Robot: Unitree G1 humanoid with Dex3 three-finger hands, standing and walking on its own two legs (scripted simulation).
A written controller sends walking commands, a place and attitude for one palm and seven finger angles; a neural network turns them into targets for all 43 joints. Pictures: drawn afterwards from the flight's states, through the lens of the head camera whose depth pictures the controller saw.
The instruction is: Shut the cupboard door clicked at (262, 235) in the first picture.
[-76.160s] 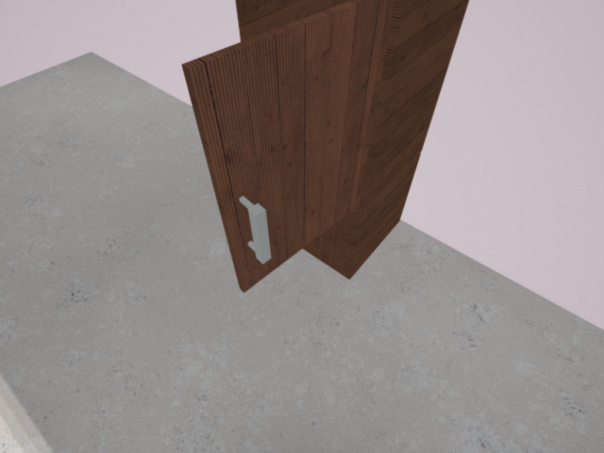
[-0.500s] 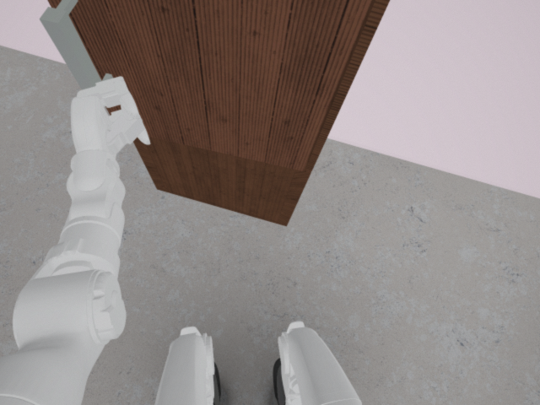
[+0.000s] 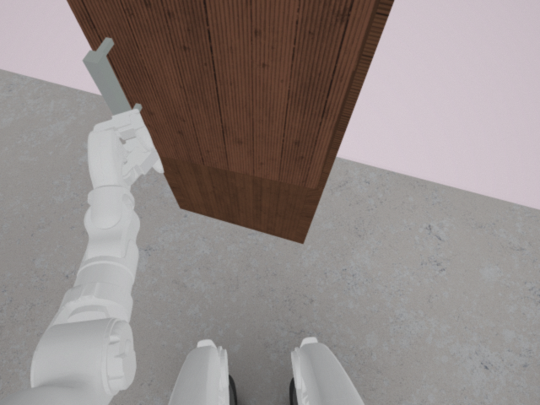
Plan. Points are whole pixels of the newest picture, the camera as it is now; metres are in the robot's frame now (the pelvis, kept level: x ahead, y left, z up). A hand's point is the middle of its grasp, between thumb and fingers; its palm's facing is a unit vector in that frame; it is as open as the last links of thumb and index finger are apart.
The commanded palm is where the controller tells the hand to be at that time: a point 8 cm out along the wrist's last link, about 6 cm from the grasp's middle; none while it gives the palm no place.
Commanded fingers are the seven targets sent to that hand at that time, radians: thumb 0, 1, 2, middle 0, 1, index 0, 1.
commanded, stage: draw the hand back to the body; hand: left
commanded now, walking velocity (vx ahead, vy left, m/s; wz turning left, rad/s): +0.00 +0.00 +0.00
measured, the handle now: (119, 87) +0.64 +0.23 +0.02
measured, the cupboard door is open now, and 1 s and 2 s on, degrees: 4 4 4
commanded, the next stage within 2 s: step back with the hand held close in 1.40 s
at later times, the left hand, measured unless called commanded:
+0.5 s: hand (49, 222) +0.32 +0.20 +0.15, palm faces +0.18 -0.96 -0.23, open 3.1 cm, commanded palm +0.28 +0.25 +0.18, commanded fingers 0.00 0.90 0.90 -0.89 -1.05 -0.89 -1.05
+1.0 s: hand out of the picture +0.22 +0.27 +0.28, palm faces +0.49 -0.77 -0.41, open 6.0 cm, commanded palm +0.17 +0.30 +0.30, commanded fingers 0.00 0.90 0.90 -0.20 -0.30 -0.20 -0.30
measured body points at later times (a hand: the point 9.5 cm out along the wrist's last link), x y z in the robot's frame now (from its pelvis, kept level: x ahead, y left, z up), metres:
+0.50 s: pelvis +0.03 +0.00 +0.09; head +0.04 -0.01 +0.54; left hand +0.30 +0.25 +0.17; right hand +0.20 -0.25 +0.01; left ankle +0.04 +0.11 -0.62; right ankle +0.02 -0.12 -0.62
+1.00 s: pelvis +0.05 -0.01 +0.12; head +0.02 -0.04 +0.57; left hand +0.19 +0.30 +0.30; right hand +0.25 -0.21 +0.04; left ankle +0.04 +0.11 -0.62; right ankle +0.02 -0.12 -0.62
